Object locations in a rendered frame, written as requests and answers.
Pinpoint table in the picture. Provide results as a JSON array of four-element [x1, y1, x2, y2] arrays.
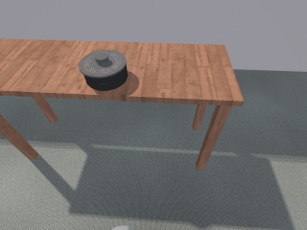
[[0, 38, 244, 171]]

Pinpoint knob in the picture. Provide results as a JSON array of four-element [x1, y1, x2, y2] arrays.
[[94, 53, 108, 64]]

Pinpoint lid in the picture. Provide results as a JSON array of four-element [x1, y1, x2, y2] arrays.
[[79, 50, 127, 79]]

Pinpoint pot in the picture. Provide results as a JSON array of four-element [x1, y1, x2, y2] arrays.
[[84, 65, 128, 91]]

